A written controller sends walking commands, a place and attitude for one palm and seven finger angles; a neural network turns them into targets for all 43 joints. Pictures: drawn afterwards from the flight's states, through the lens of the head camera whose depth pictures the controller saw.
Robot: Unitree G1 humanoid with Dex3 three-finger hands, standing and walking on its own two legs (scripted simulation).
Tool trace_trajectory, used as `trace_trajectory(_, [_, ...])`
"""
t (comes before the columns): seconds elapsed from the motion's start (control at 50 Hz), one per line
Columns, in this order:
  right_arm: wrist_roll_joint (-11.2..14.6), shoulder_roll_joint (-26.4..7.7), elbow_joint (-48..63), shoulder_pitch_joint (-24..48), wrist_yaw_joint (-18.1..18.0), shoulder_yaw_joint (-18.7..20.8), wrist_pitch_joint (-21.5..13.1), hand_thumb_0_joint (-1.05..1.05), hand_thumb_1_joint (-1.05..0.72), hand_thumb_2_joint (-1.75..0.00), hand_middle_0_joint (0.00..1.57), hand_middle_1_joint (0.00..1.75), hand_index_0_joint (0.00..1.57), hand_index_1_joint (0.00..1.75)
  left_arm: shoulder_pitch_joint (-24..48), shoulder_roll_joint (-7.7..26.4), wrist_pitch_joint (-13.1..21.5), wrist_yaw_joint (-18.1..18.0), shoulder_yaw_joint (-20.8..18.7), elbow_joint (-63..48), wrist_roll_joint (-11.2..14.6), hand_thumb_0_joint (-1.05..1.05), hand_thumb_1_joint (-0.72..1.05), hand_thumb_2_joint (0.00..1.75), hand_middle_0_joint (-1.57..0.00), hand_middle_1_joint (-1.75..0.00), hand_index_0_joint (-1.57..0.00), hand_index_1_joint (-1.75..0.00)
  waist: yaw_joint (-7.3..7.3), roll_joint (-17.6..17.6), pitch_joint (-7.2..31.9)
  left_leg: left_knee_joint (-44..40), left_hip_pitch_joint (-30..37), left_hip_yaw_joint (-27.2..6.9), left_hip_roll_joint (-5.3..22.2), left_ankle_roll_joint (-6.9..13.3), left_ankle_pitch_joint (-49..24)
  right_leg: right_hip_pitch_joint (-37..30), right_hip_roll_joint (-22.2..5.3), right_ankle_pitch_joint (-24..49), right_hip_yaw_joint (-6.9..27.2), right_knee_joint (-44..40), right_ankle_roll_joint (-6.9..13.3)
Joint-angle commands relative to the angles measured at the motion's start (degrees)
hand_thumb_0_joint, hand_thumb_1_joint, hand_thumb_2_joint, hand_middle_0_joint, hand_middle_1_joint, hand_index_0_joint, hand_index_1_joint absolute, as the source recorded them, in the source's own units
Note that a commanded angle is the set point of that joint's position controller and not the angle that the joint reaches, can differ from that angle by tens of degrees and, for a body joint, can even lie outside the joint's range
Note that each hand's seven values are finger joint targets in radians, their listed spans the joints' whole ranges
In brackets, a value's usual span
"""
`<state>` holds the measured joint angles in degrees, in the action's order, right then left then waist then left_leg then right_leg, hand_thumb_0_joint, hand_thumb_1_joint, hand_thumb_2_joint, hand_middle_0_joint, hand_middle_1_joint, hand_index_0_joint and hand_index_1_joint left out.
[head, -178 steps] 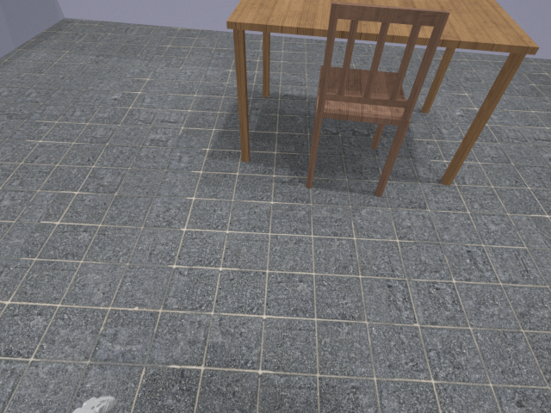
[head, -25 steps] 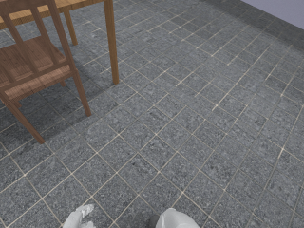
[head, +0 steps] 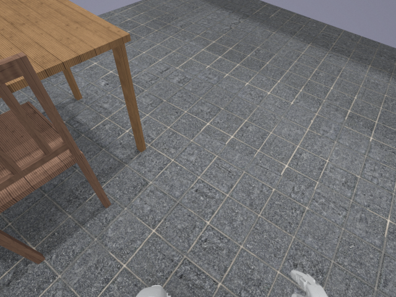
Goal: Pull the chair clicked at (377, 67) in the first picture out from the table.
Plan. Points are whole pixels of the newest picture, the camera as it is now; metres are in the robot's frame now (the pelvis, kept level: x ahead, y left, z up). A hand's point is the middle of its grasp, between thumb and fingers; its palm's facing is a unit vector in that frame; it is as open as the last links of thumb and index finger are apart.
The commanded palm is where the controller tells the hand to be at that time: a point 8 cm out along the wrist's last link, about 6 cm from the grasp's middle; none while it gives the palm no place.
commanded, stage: walk to a spot facing it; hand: left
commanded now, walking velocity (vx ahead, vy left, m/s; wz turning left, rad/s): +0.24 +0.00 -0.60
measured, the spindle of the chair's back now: out of the picture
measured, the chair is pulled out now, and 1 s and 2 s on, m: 0.00 0.00 0.00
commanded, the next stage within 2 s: turn to face it in 0.42 s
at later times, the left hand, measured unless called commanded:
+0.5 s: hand (162, 217) +0.32 +0.13 -0.15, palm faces -0.30 -0.92 -0.26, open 7.4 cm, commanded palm none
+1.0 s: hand (152, 223) +0.30 +0.16 -0.15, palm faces -0.16 -0.97 -0.16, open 7.4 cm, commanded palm none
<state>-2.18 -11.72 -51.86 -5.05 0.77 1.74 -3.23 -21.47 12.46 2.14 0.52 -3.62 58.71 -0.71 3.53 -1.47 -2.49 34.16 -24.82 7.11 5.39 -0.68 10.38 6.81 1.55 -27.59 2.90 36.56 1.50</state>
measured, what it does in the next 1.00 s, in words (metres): walks ahead: right foot, then left foot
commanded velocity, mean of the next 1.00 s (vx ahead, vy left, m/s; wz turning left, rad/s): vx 0.00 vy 0.00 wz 0.01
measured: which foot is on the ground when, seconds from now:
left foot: down 0.00-0.44, up 0.46-0.78, down 0.80-1.00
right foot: up 0.00-0.42, down 0.44-0.82, up 0.84-1.00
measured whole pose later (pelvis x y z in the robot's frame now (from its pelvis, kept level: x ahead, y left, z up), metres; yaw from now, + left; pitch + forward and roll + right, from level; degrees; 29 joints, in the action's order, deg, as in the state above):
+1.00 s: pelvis +0.19 -0.01 +0.02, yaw -11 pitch +2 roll -2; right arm -1.6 -7.7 -56.3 -17.1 -0.4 1.3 1.2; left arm -10.0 10.9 -2.7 -0.5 -3.8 55.4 -0.9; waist -1.5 -1.5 -2.1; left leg 27.4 -16.7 1.5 0.8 2.1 12.6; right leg 26.2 -2.4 -23.8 -2.3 58.1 -3.4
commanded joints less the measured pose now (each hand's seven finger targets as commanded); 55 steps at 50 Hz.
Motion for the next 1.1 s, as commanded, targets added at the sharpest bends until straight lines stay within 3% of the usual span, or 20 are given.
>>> trace_trajectory(0.0, [0.46, -14.0, -2.27, -21.72, -1.6, 3.56, -0.71, 0.0, -0.9, -0.9, 0.2, 0.3, 0.2, 0.3, 2.79, 6.33, 1.6, -0.06, -1.64, -5.98, 0.43, 0.0, 0.9, 0.9, -0.2, -0.3, -0.2, -0.3, -9.58, 10.85, 13.66, -14.11, 36.89, -25.66, 26.82, 11.3, -13.96, 30.91, -3.01, -3.13, 0.72, 42.55, -0.33])
trace_trajectory(0.06, [0.62, -6.54, -0.58, -12.2, -1.86, 1.61, -1.18, 0.0, -0.9, -0.9, 0.2, 0.3, 0.2, 0.3, 6.46, 3.76, -0.32, 1.14, -1.76, -6.42, -0.48, 0.0, 0.9, 0.9, -0.2, -0.3, -0.2, -0.3, -5.33, 9.98, 0.05, -17.36, 18.27, -10.58, 19.87, 6.55, -15.26, 29.92, -7.38, 5.52, -1.59, 41.23, -2.12])
trace_trajectory(0.12, [0.93, -5.38, -0.77, -9.58, -2.17, 1.51, -1.08, 0.0, -0.9, -0.9, 0.2, 0.3, 0.2, 0.3, 3.36, 1.19, -2.87, 1.46, -1.72, -6.28, -0.48, 0.0, 0.9, 0.9, -0.2, -0.3, -0.2, -0.3, -2.1, 12.47, -1.31, -17.51, 11.24, 1.01, 15.85, 4.75, -18.83, 25.71, -7.59, 9.5, -4.31, 35.66, -3.1])
trace_trajectory(0.2, [0.86, -5.75, -0.19, -9.09, -2.11, 2.68, -0.21, 0.0, -0.9, -0.9, 0.2, 0.3, 0.2, 0.3, 6.39, -0.18, -4.32, 1.83, -1.92, -8.14, -0.63, 0.0, 0.9, 0.9, -0.2, -0.3, -0.2, -0.3, -2.3, 13.48, -2.39, -18.07, 11.36, 8.06, 14.54, 5.22, -16.52, 25.59, -8.07, 14.91, -7.84, 22.5, -4.52])
trace_trajectory(0.34, [0.52, -9.73, -0.11, -10.46, -1.68, 4.55, 1.61, 0.0, -0.9, -0.9, 0.2, 0.3, 0.2, 0.3, 11.53, 1.41, -3.22, 1.54, -1.97, -10.95, -0.78, 0.0, 0.9, 0.9, -0.2, -0.3, -0.2, -0.3, -4.18, 11.56, 0.4, -7.46, 19.83, 10.08, 17.28, 4.36, -22.85, 18.95, -5.37, 14.68, -10.72, 4.53, -2.96])
trace_trajectory(0.38, [0.72, -10.75, 0.75, -10.25, -1.35, 4.68, 2.06, 0.0, -0.9, -0.9, 0.2, 0.3, 0.2, 0.3, 3.54, 4.77, -2.02, 1.2, -2.6, -9.2, -0.93, 0.0, 0.9, 0.9, -0.2, -0.3, -0.2, -0.3, 0.31, 6.45, 5.67, 8.75, 17.64, 11.97, 15.18, 1.25, -26.6, 5.23, -2.52, 19.64, -12.23, -4.19, -1.38])
trace_trajectory(0.4, [1.27, -8.22, 1.69, -12.13, -0.73, 4.0, 2.41, 0.0, -0.9, -0.9, 0.2, 0.3, 0.2, 0.3, -1.29, 11.01, -0.9, 0.58, -3.85, -8.02, -1.34, 0.0, 0.9, 0.9, -0.2, -0.3, -0.2, -0.3, 2.36, -7.67, 10.76, 25.13, 4.52, 12.38, 10.32, -1.86, -6.05, -8.88, -12.09, 36.12, 1.26, -7.48, 2.45])
trace_trajectory(0.42, [1.55, -4.13, 4.01, -12.54, -0.77, 2.95, 2.65, 0.0, -0.9, -0.9, 0.2, 0.3, 0.2, 0.3, -4.16, 17.25, -0.53, -0.2, -4.97, -7.55, -0.46, 0.0, 0.9, 0.9, -0.2, -0.3, -0.2, -0.3, 2.23, -18.62, 15.27, 43.19, -9.07, 6.21, 0.54, -4.59, 26.8, -13.75, -26.32, 61.12, 23.76, -10.48, 10.3])
trace_trajectory(0.44, [2.08, -5.9, 4.78, -10.4, -1.87, 2.82, 3.59, 0.0, -0.9, -0.9, 0.2, 0.3, 0.2, 0.3, -3.7, 17.16, -1.36, -1.19, -4.92, -7.83, 0.57, 0.0, 0.9, 0.9, -0.2, -0.3, -0.2, -0.3, 2.3, -12.19, 16.92, 44.37, -8.06, -4.48, 2.54, -3.53, 27.51, -11.43, -26.98, 55.15, 20.6, -12.91, 12.78])
trace_trajectory(0.46, [2.14, -4.93, 4.91, -7.95, -1.86, 2.68, 3.82, 0.0, -0.9, -0.9, 0.2, 0.3, 0.2, 0.3, 1.39, 14.66, -2.02, -1.55, -4.38, -8.96, 0.45, 0.0, 0.9, 0.9, -0.2, -0.3, -0.2, -0.3, 1.09, -8.4, 11.71, 43.19, -9.95, -4.88, 4.24, -3.36, 23.51, -7.52, -23.66, 45.04, 16.63, -14.2, 11.72])
trace_trajectory(0.48, [1.64, -5.46, 4.68, -7.63, -1.71, 2.47, 3.88, 0.0, -0.9, -0.9, 0.2, 0.3, 0.2, 0.3, 6.4, 13.34, -2.34, -1.73, -3.88, -10.65, 0.29, 0.0, 0.9, 0.9, -0.2, -0.3, -0.2, -0.3, -0.48, -10.38, 11.19, 41.9, -9.61, -5.19, 4.73, -3.7, 20.02, -3.68, -21.36, 36.42, 16.37, -15.31, 10.24])
trace_trajectory(0.56, [0.84, -4.14, -0.54, -13.69, -1.63, 1.63, 5.33, 0.0, -0.9, -0.9, 0.2, 0.3, 0.2, 0.3, 13.48, 8.02, -2.08, -2.38, -1.57, -11.15, -0.63, 0.0, 0.9, 0.9, -0.2, -0.3, -0.2, -0.3, -5.33, -4.22, 9.63, 32.56, -0.21, -4.33, 2.4, -3.04, 12.87, 7.87, -15.75, 30.35, 4.63, -17.27, 7.04])
trace_trajectory(0.68, [1.54, -1.19, -2.93, -14.36, -1.13, 0.44, 4.54, 0.0, -0.9, -0.9, 0.2, 0.3, 0.2, 0.3, 12.04, 6.51, -1.87, -2.36, -0.2, -7.49, -0.82, 0.0, 0.9, 0.9, -0.2, -0.3, -0.2, -0.3, -4.28, -7.05, 6.04, 10.83, 6.17, -2.69, -0.44, -1.71, 12.11, 8.03, -15.5, 18.02, -0.46, -19.66, 6.75])
trace_trajectory(0.74, [1.38, -1.74, -3.72, -15.17, -1.0, 0.56, 4.29, 0.0, -0.9, -0.9, 0.2, 0.3, 0.2, 0.3, 11.63, 6.29, -2.58, -2.54, -0.43, -6.61, -0.05, 0.0, 0.9, 0.9, -0.2, -0.3, -0.2, -0.3, -4.37, -4.88, 2.78, -0.87, 11.2, -1.78, -0.58, -1.66, 4.36, 10.82, -15.65, 14.1, -3.17, -15.37, 3.7])
trace_trajectory(0.76, [1.31, -2.87, -3.77, -15.89, -0.86, 0.71, 4.19, 0.0, -0.9, -0.9, 0.2, 0.3, 0.2, 0.3, 11.74, 5.3, -3.03, -2.46, -0.29, -6.86, 0.3, 0.0, 0.9, 0.9, -0.2, -0.3, -0.2, -0.3, -4.65, 0.15, 0.6, -6.03, 11.98, -4.99, 0.9, -0.83, 1.51, 14.06, -14.04, 10.35, -5.07, -11.71, 1.38])
trace_trajectory(0.8, [0.37, -9.23, -1.59, -14.26, -1.01, 2.23, 4.15, 0.0, -0.9, -0.9, 0.2, 0.3, 0.2, 0.3, 10.87, 1.75, -3.77, -2.09, -0.27, -8.46, 0.45, 0.0, 0.9, 0.9, -0.2, -0.3, -0.2, -0.3, -4.05, 18.81, -4.27, -21.23, 2.93, -27.05, 14.97, 6.93, 2.87, 17.56, -4.82, 2.19, -10.73, 3.03, -4.18])
trace_trajectory(0.82, [0.15, -9.98, -0.71, -12.84, -1.15, 2.33, 4.1, 0.0, -0.9, -0.9, 0.2, 0.3, 0.2, 0.3, 12.78, 2.84, -3.64, -1.79, -0.35, -9.38, 0.09, 0.0, 0.9, 0.9, -0.2, -0.3, -0.2, -0.3, -3.92, 16.91, -5.71, -24.76, -0.18, -30.1, 16.79, 9.9, 4.65, 17.73, -4.6, -0.68, -8.14, 12.18, -4.17])
trace_trajectory(0.88, [0.67, -7.44, -1.41, -12.09, -2.11, 2.19, 3.35, 0.0, -0.9, -0.9, 0.2, 0.3, 0.2, 0.3, 12.57, 3.1, -3.58, -1.51, -1.55, -8.25, -0.58, 0.0, 0.9, 0.9, -0.2, -0.3, -0.2, -0.3, -3.53, 14.29, -1.1, -19.99, 9.51, -23.07, 10.35, 9.01, -8.87, 24.6, -5.11, 3.59, -3.71, 24.97, -4.23])
trace_trajectory(0.96, [0.84, -8.27, -1.81, -15.84, -2.43, 3.28, 2.93, 0.0, -0.9, -0.9, 0.2, 0.3, 0.2, 0.3, 14.02, 2.01, -2.85, -1.67, -1.23, -8.48, 0.15, 0.0, 0.9, 0.9, -0.2, -0.3, -0.2, -0.3, -5.78, 8.16, 7.82, -12.76, 23.78, -19.72, 9.09, 10.19, -29.99, 26.45, -4.72, 2.79, -3.24, 22.84, -6.0])
trace_trajectory(1.08, [0.75, -10.12, -1.35, -16.27, -2.11, 4.55, 3.74, 0.0, -0.9, -0.9, 0.2, 0.3, 0.2, 0.3, 16.44, 1.85, -3.12, -1.96, -1.11, -9.92, 0.73, 0.0, 0.9, 0.9, -0.2, -0.3, -0.2, -0.3, -7.31, 10.72, 9.87, -11.02, 24.69, -24.44, 9.08, 11.32, -31.63, 22.95, -3.52, 0.03, -2.76, 13.56, -6.75])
